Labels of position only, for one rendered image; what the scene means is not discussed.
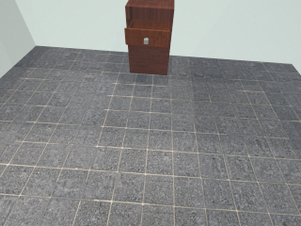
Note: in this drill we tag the drawer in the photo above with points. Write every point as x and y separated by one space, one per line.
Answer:
156 31

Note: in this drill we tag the cabinet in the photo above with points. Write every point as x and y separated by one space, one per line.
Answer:
149 59

